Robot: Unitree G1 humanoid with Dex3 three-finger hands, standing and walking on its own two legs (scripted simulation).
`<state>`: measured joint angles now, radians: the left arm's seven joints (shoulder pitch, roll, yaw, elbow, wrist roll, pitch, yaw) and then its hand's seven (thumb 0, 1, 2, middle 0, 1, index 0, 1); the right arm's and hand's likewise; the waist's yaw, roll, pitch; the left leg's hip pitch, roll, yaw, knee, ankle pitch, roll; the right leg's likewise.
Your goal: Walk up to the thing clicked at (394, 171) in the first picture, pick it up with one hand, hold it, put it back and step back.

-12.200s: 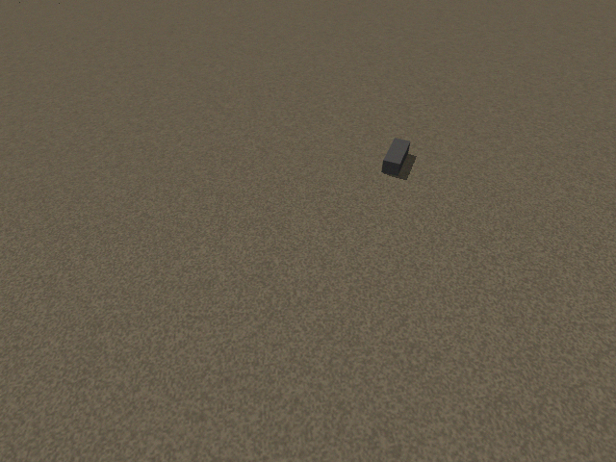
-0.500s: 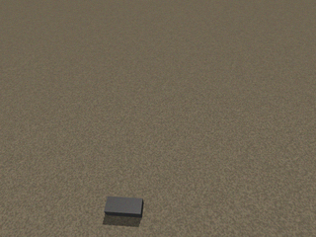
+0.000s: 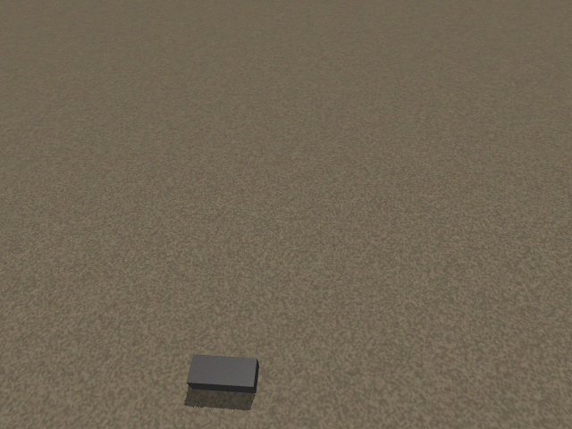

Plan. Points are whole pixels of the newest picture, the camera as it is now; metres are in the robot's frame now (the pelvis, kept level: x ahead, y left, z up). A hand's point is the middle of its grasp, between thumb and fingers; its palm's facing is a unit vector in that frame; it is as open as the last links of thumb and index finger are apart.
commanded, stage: stand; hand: left
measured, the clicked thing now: (224, 373) +0.42 +0.26 -0.74
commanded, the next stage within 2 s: rise first in 2.00 s
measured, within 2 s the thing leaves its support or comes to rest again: neither
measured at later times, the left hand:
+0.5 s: hand out of the picture +0.09 +0.25 -0.16, palm faces -0.02 -0.94 -0.34, open 7.4 cm
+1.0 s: hand out of the picture +0.08 +0.26 -0.16, palm faces -0.03 -0.94 -0.34, open 7.4 cm
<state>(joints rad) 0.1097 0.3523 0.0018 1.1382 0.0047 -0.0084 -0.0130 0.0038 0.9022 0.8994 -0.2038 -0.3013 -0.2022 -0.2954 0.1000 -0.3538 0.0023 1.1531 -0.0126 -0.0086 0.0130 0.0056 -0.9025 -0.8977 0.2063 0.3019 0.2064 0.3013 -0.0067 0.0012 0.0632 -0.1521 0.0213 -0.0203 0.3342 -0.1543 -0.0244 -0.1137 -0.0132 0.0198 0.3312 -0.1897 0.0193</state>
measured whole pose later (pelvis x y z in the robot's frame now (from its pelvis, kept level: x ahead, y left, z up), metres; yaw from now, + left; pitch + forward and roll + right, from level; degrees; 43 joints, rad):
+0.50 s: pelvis +0.01 +0.00 +0.00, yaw +0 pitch -2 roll +0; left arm 0.10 0.35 0.00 1.13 0.01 -0.01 -0.01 0.00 0.90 0.90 -0.20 -0.30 -0.20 -0.30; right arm 0.08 -0.35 0.00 1.13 -0.01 -0.01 0.01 0.00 -0.90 -0.90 0.21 0.30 0.21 0.30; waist 0.00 0.00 0.06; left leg -0.12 0.02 -0.02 0.33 -0.17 -0.02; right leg -0.08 -0.02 0.02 0.31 -0.20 0.02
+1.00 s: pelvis +0.01 +0.00 +0.00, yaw +0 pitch -2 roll +0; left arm 0.12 0.35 0.00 1.13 0.01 -0.01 -0.01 0.00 0.90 0.90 -0.20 -0.30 -0.20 -0.30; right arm 0.10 -0.35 0.00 1.13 -0.01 0.00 0.01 0.01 -0.90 -0.90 0.21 0.30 0.21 0.30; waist 0.00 0.00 0.06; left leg -0.13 0.02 -0.02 0.33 -0.17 -0.02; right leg -0.08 -0.02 0.02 0.31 -0.20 0.02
